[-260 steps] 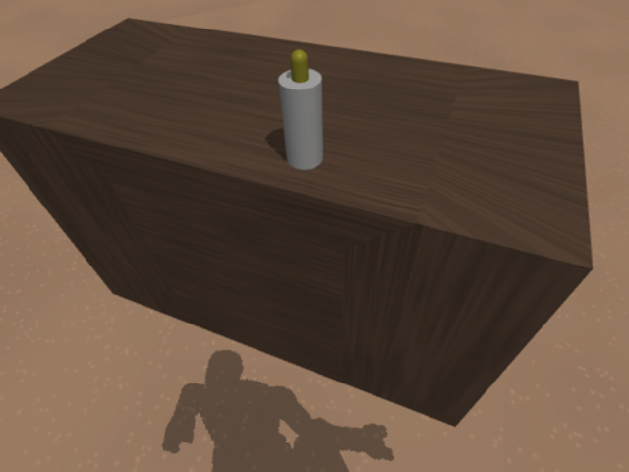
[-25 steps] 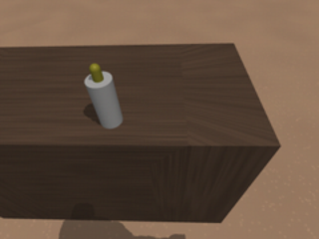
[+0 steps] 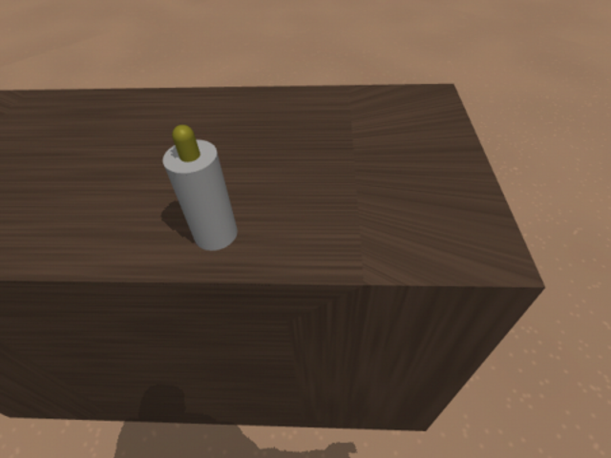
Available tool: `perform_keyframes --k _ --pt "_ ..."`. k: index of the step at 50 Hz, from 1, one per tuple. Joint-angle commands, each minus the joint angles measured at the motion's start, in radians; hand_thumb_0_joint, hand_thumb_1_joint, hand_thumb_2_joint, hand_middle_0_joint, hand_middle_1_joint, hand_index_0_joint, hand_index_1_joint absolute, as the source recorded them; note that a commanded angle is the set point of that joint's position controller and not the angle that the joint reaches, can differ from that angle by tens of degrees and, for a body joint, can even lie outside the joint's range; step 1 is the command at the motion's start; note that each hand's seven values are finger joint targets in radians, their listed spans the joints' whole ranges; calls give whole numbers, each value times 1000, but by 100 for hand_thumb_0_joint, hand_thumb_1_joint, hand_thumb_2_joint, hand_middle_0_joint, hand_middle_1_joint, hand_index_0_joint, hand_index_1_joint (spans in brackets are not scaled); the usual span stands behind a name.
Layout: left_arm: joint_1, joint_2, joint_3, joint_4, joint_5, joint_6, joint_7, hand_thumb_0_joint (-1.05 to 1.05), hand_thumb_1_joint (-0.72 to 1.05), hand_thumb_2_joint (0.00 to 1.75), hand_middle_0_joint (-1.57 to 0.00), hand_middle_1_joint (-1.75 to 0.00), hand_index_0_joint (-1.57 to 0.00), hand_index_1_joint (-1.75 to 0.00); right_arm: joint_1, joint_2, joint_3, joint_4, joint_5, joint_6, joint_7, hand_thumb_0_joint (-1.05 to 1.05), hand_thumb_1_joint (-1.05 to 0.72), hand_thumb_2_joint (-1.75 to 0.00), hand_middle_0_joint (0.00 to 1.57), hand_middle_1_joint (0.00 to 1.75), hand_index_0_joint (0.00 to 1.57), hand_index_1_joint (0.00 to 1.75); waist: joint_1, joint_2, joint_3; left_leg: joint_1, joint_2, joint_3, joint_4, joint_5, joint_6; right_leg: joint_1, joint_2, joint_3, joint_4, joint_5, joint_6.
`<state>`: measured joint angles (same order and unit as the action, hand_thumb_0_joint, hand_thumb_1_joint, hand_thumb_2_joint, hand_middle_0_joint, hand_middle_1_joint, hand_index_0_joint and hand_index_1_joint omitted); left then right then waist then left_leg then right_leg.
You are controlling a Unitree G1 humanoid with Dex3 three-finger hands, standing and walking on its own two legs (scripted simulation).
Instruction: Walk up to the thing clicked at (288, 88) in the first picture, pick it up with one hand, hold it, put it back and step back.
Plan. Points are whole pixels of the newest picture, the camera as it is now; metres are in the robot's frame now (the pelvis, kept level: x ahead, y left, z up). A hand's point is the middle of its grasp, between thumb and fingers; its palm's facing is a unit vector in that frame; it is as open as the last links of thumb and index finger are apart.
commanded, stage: stand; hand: left
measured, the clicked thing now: (200, 187) +0.44 +0.19 +0.12
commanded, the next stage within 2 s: rise first in 0.56 s
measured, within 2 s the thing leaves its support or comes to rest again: neither
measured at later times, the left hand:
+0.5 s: hand out of the picture +0.07 +0.25 -0.16, palm faces -0.03 -0.94 -0.35, open 7.4 cm
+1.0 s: hand (153, 433) +0.18 +0.25 -0.10, palm faces +0.22 -0.92 -0.32, open 13.4 cm
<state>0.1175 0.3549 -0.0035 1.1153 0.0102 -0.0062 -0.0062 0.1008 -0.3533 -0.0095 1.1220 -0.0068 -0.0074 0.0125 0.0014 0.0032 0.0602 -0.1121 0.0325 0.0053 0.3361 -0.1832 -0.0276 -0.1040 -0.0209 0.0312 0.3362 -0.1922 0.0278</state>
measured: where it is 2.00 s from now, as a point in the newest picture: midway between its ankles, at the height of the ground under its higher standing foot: outside the picture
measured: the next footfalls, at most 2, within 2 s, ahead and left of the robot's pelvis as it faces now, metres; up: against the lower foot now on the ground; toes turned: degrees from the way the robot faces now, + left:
none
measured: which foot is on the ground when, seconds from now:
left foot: down 0.00-1.00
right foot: down 0.00-1.00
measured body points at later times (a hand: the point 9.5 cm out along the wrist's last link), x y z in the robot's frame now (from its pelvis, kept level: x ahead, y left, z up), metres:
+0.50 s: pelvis +0.00 +0.00 +0.00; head +0.02 +0.00 +0.45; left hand +0.08 +0.30 -0.13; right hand +0.08 -0.30 -0.13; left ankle +0.00 +0.14 -0.75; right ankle +0.00 -0.14 -0.75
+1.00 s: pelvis +0.00 +0.00 -0.01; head +0.02 +0.00 +0.44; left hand +0.16 +0.30 -0.08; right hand +0.16 -0.28 -0.10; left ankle +0.00 +0.14 -0.75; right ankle +0.00 -0.14 -0.75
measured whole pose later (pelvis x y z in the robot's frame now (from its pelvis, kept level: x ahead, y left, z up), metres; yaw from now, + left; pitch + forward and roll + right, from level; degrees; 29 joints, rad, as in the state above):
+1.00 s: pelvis +0.00 +0.00 -0.01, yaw +1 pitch +2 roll +0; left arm 0.16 0.29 0.14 0.68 -0.04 -0.08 0.06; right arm 0.13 -0.27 -0.12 0.79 0.04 -0.08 -0.06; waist 0.02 0.01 0.00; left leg -0.24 0.03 -0.01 0.43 -0.22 -0.02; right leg -0.23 -0.02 0.02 0.43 -0.23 0.03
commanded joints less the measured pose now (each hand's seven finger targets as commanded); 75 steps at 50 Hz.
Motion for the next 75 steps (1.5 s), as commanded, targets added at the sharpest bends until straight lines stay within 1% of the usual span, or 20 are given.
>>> perform_keyframes --k 1,16,33,34,35,37,38,40,42,43,46,48,49,53,54,63,68,70,72,75 --pt "-27 219 45 -57 -2 -22 16 0 90 90 -20 -30 -20 -30 -29 -209 -35 -55 -1 -17 -15 0 -90 -90 20 30 20 30 -6 -10 -69 20 97 -73 -50 127 38 -18 -103 64 -50 150 -41" --pt "-26 213 45 -62 -3 -23 16 0 90 90 -20 -30 -20 -30 -31 -210 -35 -59 -1 -17 -16 0 -90 -90 20 30 20 30 -4 4 -85 28 99 -68 -39 179 41 1 -105 61 -45 210 -42" --pt "-26 214 49 -63 2 -22 16 0 82 82 -12 -22 -12 -22 -20 -213 -39 -67 -1 -15 -16 0 -82 -82 12 22 12 22 -6 -4 -73 20 98 -70 -45 117 43 -10 -104 62 -59 143 -43" --pt "-377 15 15 -414 -76 -102 21 0 74 74 -4 -14 -4 -14 -371 -23 -2 -418 94 -132 -30 0 -74 -74 5 14 5 14 -35 23 -114 -114 -34 40 59 60 24 -129 14 -51 36 72 -25" --pt "-371 95 26 -462 -112 -140 50 0 66 66 -6 -6 -4 -7 -341 -64 3 -460 108 -154 -47 0 -66 -66 4 6 5 6 5 -34 -132 -63 -29 29 15 -10 26 -62 12 -57 7 -8 -25" --pt "-177 195 102 -286 -106 -126 73 0 50 50 -9 -7 -8 -8 -173 -169 -75 -272 103 -126 -78 0 -50 -50 5 5 5 5 -6 16 -58 -132 -36 47 38 -36 21 -141 19 -56 22 -34 -33" --pt "-157 259 175 -295 -99 -119 86 0 42 42 -7 -6 -6 -7 -157 -236 -147 -255 90 -123 -90 0 -42 -42 5 5 5 5 5 -3 -128 -117 -29 45 63 2 21 -126 21 -57 47 5 -31" --pt "-125 177 162 -294 -76 -129 89 0 26 26 -8 -7 -8 -7 -131 -137 -125 -260 64 -131 -89 0 -26 -26 5 5 5 5 9 13 -218 -109 -27 37 84 53 24 -104 20 -52 76 72 -32" --pt "12 192 224 -390 -49 -131 86 0 12 18 -8 -7 -8 -6 33 -155 -196 -309 44 -123 -85 0 -12 -19 5 5 5 5 8 45 -287 -48 -33 39 77 141 23 -65 26 -58 68 147 -33" --pt "94 143 209 -354 -48 -116 85 0 7 15 -7 -7 -9 -6 103 -120 -183 -272 46 -110 -85 0 -6 -17 5 5 5 5 8 30 -246 -55 -35 40 70 173 22 -79 30 -62 68 176 -32" --pt "72 160 245 -497 -46 -116 85 0 -12 9 -7 -6 -8 -5 48 -100 -176 -380 42 -105 -84 0 11 -12 5 5 5 5 24 28 -278 -31 -39 45 70 252 18 -36 28 -67 61 244 -26" --pt "65 120 214 -606 -51 -109 82 0 -18 7 -6 -6 -7 -4 28 -69 -153 -475 44 -98 -81 0 17 -10 5 5 5 5 23 22 -272 -25 -37 48 70 287 19 -28 22 -69 57 280 -23" --pt "15 85 185 -648 -53 -109 82 0 -24 6 -6 -5 -7 -4 3 -59 -142 -516 45 -100 -83 0 22 -9 5 5 5 5 9 4 -236 -35 -34 48 63 254 20 -50 23 -69 52 249 -22" --pt "8 102 197 -820 -49 -125 96 0 -51 1 -6 -4 -6 -4 -11 -2 -94 -583 42 -109 -84 0 41 -4 5 5 5 5 27 23 -193 -38 -29 41 37 176 23 -35 23 -72 36 162 -30" --pt "28 122 216 -856 -50 -125 100 0 -54 1 -6 -5 -6 -5 0 -61 -134 -633 38 -113 -92 0 43 -4 5 5 5 5 19 9 -189 -32 -28 42 35 179 24 -33 24 -72 34 169 -28" --pt "229 122 290 -1163 -62 -146 85 0 -53 0 -4 -4 -5 -3 154 -28 -162 -663 36 -126 -77 0 52 -2 5 5 5 5 27 39 -105 -9 -29 46 27 182 24 -23 27 -85 23 169 -31" --pt "236 123 307 -1293 -65 -174 64 0 -54 0 -4 -4 -4 -3 72 11 -137 -672 35 -126 -59 0 52 -1 5 5 5 5 50 25 -74 -16 -32 43 24 176 26 -23 23 -89 17 158 -28" --pt "256 141 334 -1316 -66 -184 64 0 -55 0 -4 -4 -4 -4 74 -27 -181 -654 30 -126 -64 0 52 -2 5 5 5 5 45 33 -87 -7 -35 46 22 152 28 -20 18 -86 9 138 -27" --pt "242 122 320 -1408 -65 -205 58 0 -55 0 -4 -4 -4 -4 24 -13 -160 -701 29 -137 -59 0 52 -1 5 5 5 5 47 29 -111 12 -35 43 23 155 29 -6 20 -85 12 135 -28" --pt "279 159 369 -1409 -62 -220 61 0 -54 0 -4 -4 -4 -4 62 -45 -201 -630 19 -135 -65 0 53 -1 5 5 5 5 52 19 -92 5 -34 38 26 154 30 -2 19 -90 13 134 -26"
